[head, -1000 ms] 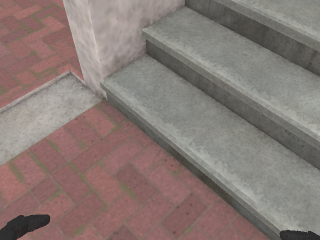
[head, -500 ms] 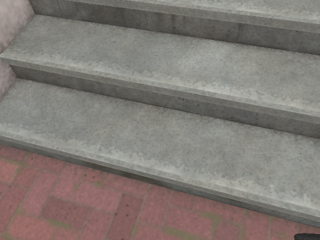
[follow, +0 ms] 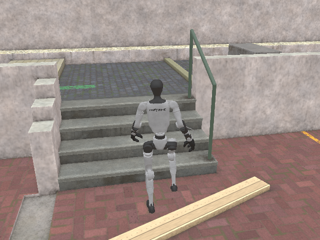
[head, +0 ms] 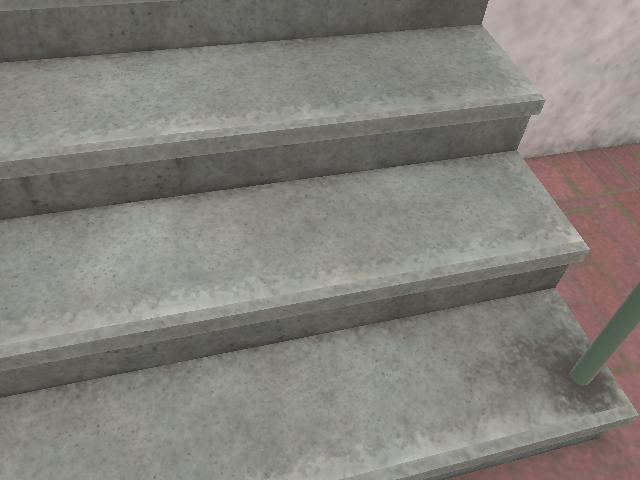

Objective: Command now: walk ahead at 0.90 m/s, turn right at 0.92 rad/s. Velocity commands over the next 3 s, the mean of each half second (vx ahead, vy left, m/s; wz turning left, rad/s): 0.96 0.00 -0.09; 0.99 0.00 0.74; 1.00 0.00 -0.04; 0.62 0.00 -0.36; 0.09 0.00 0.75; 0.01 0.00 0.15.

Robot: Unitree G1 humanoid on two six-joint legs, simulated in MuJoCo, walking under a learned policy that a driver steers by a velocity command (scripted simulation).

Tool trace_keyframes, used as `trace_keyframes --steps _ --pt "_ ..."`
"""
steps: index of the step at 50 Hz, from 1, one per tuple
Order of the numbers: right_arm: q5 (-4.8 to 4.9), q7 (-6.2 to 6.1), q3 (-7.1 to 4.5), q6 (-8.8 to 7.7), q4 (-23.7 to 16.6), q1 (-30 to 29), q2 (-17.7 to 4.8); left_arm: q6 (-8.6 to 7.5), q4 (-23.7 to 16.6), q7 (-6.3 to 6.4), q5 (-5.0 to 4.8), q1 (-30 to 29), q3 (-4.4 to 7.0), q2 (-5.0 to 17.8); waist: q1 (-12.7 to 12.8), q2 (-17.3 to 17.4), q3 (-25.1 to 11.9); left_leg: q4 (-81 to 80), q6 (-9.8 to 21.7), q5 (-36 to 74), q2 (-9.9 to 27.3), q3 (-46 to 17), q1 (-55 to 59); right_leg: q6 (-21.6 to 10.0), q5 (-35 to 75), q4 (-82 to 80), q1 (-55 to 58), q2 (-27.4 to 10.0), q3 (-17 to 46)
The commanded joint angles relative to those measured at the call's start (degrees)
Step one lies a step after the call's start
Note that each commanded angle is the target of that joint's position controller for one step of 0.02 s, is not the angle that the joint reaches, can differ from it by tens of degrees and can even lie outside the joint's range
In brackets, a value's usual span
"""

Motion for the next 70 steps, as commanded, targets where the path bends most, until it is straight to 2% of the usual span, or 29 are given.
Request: trace_keyframes --steps 1,8,10,11,12,17,22,26,28,30,31,32,34,40,42,44,46,47,48,49,50,54,59,61,64,65,66,67,70 --pt "-0.21 0.06 -0.87 -1.25 -1.1 2.6 -5.3 -1.12 -5.3 -0.84 -0.05 -11.9 -0.93 0.6 -1.9 8.7 9.6 -10.4 -0.5 13.5 11.5 -4.3 -0.4 -0.8 1.9 -9.2 -5.1 -0.7 -3.8" --pt "-0.23 -2.00 -0.17 0.34 3.4 3.5 -9.6 -1.83 -0.4 1.80 1.18 -0.3 -1.89 1.2 8.0 16.1 -2.5 13.4 2.9 89.1 15.7 2.9 7.6 -10.2 -15.2 -27.5 25.0 8.4 -11.4" --pt "1.09 -1.37 0.29 0.35 2.3 -1.0 -9.1 -2.84 5.7 3.38 1.81 18.7 0.85 5.9 17.1 11.4 -10.1 42.6 4.8 58.8 12.7 1.8 -14.8 -11.4 -12.0 -39.1 57.4 3.7 -3.0" --pt "3.11 0.22 2.18 -0.31 -1.0 0.2 -0.1 -2.92 4.8 4.41 1.92 16.0 2.50 12.5 9.6 -7.7 -14.9 66.5 1.4 -5.3 2.4 -1.3 -41.0 -15.1 -13.1 -42.2 75.1 -17.1 26.8" --pt "3.45 -0.40 1.72 -0.52 -2.0 -3.3 -4.6 -2.88 4.9 5.12 2.32 19.5 3.13 13.5 14.1 1.8 -19.6 78.4 3.8 -3.0 -0.2 -11.8 -46.4 -18.8 -10.6 -47.2 72.4 -21.6 34.1" --pt "1.25 0.94 2.87 2.82 -1.7 -5.3 3.3 -6.37 10.7 5.36 0.65 12.8 -2.24 -2.6 2.6 3.1 1.7 91.3 4.9 0.5 2.6 -14.9 -54.2 -8.5 0.4 -50.2 40.1 -13.1 5.0" --pt "1.81 -2.65 7.05 4.93 -13.6 -25.3 12.4 -8.55 19.0 3.68 0.69 17.5 -3.96 -5.0 -0.8 -1.3 11.5 110.2 9.2 -8.6 0.0 -13.2 -76.9 -3.3 -1.3 -58.6 29.0 -12.5 -5.3" --pt "2.13 -0.75 7.02 5.18 -10.8 -18.1 5.0 -8.30 16.4 7.80 -4.35 12.7 -6.09 -3.8 -6.9 3.5 2.8 74.7 7.4 -3.9 -6.1 5.6 -34.0 -1.4 67.4 -62.7 16.8 -4.7 -21.3" --pt "1.58 -1.24 5.06 6.73 -6.2 -2.4 0.2 -10.02 13.8 9.06 -6.27 9.2 -2.43 10.0 -15.5 -5.8 -14.1 68.3 8.6 -5.0 -7.7 3.8 -15.5 -4.0 109.6 -43.2 29.4 -12.3 -17.2" --pt "1.05 -0.17 2.00 4.74 -1.3 9.3 -5.3 -7.51 7.1 7.41 -6.47 2.2 0.62 12.9 -19.0 -6.4 -19.1 46.7 13.8 -15.4 -12.4 -5.6 -10.1 -5.8 112.4 -2.9 35.4 -11.8 -14.9" --pt "1.41 0.74 0.80 2.96 -0.1 1.8 -6.7 -7.41 5.6 5.03 -2.11 0.1 -1.25 3.1 -11.4 9.6 -9.5 23.7 14.9 -6.7 -10.5 -23.5 -8.3 -4.9 28.0 20.0 19.6 -2.0 -9.6" --pt "0.63 -0.56 -1.46 4.42 -1.6 -6.8 -12.6 -8.86 -3.0 3.31 2.52 2.9 -2.26 -1.0 -1.9 27.1 -14.3 6.7 22.7 16.3 2.9 -62.5 1.3 0.1 -1.0 44.8 -1.4 9.7 -1.4" --pt "1.32 -1.97 0.04 3.76 1.1 -5.9 -4.1 -9.76 -6.5 2.83 3.43 2.0 -4.56 -7.0 2.2 3.8 -2.5 0.4 21.6 -6.5 4.9 -67.0 -7.1 -2.5 -3.9 56.1 -14.9 5.4 4.1" --pt "0.04 0.42 1.32 -1.72 8.4 -0.4 -0.4 -5.88 -17.5 7.21 2.30 -15.4 -8.62 -14.7 5.6 1.7 12.6 -2.5 13.0 15.2 -1.7 -31.8 -27.9 -4.3 -32.1 56.9 -27.6 0.4 -4.2" --pt "0.83 -0.39 0.81 -1.77 10.3 3.0 -1.2 -5.88 -22.9 7.64 2.80 -22.3 -9.85 -15.5 5.0 5.6 11.2 -10.5 13.2 25.3 -2.3 -27.6 -30.9 -4.6 -35.7 38.1 -19.7 -1.6 -7.1" --pt "6.25 -2.76 -0.41 -1.32 5.1 -0.1 -4.0 -5.61 -17.9 7.21 -1.52 -8.3 -8.09 -11.5 9.6 1.8 -7.7 -9.9 15.9 76.5 -2.6 -25.2 -46.1 -2.7 -19.5 10.9 40.0 6.3 -15.2" --pt "4.60 -1.24 -5.00 -3.59 0.5 -12.8 -16.5 -4.22 -9.5 8.70 -1.86 19.6 -2.58 -3.2 25.8 9.9 -28.4 21.7 11.4 114.2 3.4 -26.9 -23.7 -2.8 -14.8 -0.2 49.7 4.7 -8.6" --pt "3.82 0.14 -5.52 -5.88 0.0 -16.2 -13.6 -4.90 -4.8 8.08 -0.98 25.6 -1.15 0.1 27.6 3.5 -28.0 43.2 8.4 103.7 0.3 -25.1 -20.5 -4.6 -19.3 -13.7 51.2 5.2 -6.9" --pt "1.02 1.88 -2.22 -7.50 -0.9 -18.6 -0.3 -4.63 0.1 7.07 -0.56 23.2 0.29 2.8 22.5 -13.8 -19.4 72.6 6.0 19.4 -13.9 -22.6 -31.7 -10.3 0.7 -26.6 50.6 -3.2 12.3" --pt "-0.27 2.32 -0.98 -6.92 -6.2 -6.8 5.4 -4.54 0.4 7.29 -0.30 14.4 1.16 2.3 9.5 -18.0 -25.6 94.1 5.6 11.7 -14.8 -29.8 -43.6 -16.7 -1.3 -38.7 51.8 -16.4 46.3" --pt "-0.88 2.02 -0.11 -5.43 -9.0 -11.3 6.4 -4.71 1.0 6.64 -1.06 8.3 0.55 -4.1 6.4 -5.5 -19.8 105.5 6.9 13.5 -11.1 -23.7 -50.8 -18.1 -24.1 -41.5 48.2 -15.4 48.8" --pt "-0.79 0.70 5.53 -0.99 -14.1 -21.9 17.5 -8.25 17.2 5.08 0.26 18.5 -2.35 -16.2 4.6 5.3 6.3 126.1 12.1 -2.7 -7.9 -22.6 -78.7 -10.3 -18.7 -44.8 34.5 -11.4 15.6" --pt "2.80 -1.76 7.39 0.99 -25.7 -38.7 13.6 -9.55 21.8 4.81 -2.77 17.0 -2.74 -9.7 -1.9 4.7 18.0 87.5 9.6 -14.6 -2.8 -10.4 -66.0 -5.4 3.7 -70.3 9.4 -8.5 -7.9" --pt "2.96 0.93 6.49 1.32 -19.0 -26.3 8.3 -9.75 17.3 7.64 -7.51 16.4 -3.08 -5.2 -4.3 9.1 -1.2 66.4 8.0 5.1 -4.5 3.6 -16.4 -10.1 46.8 -71.1 2.5 -4.3 -11.5" --pt "1.84 0.02 2.02 2.86 -15.6 -4.5 1.4 -12.78 11.3 6.27 -5.54 12.2 4.41 15.9 -14.9 -3.5 -26.8 42.8 6.4 -3.4 -7.2 -2.7 -3.4 -10.7 103.4 -30.1 37.6 -11.8 -3.6" --pt "1.91 -0.70 -0.05 3.04 -16.1 -8.8 -3.6 -12.81 9.6 5.49 -3.45 13.8 4.60 11.2 -10.4 -2.2 -26.5 34.8 8.4 -13.3 -6.6 -9.7 -4.3 -9.5 89.4 -12.3 38.9 -9.5 -0.6" --pt "-0.19 0.03 -2.40 1.96 -13.6 -10.5 -10.1 -12.99 5.0 4.22 -3.53 14.5 2.93 -1.5 -4.5 17.9 -23.8 16.5 15.5 2.5 13.1 -42.2 2.7 -4.2 3.9 20.0 18.1 4.3 1.1" --pt "-0.86 0.29 -2.83 2.02 -10.4 -5.8 -7.4 -12.29 0.7 3.96 -2.81 11.7 1.56 -7.0 -4.9 11.3 -23.7 3.4 16.6 11.7 20.1 -63.8 5.1 -3.1 -3.7 47.1 0.3 9.1 9.6" --pt "-1.40 1.31 -0.64 -1.30 2.3 -4.1 2.9 -9.18 -7.9 5.75 0.80 -0.4 -2.51 -15.4 -0.3 5.0 -1.2 8.3 14.1 7.9 16.4 -40.3 -0.3 -7.4 -9.7 64.3 -25.9 2.3 4.3"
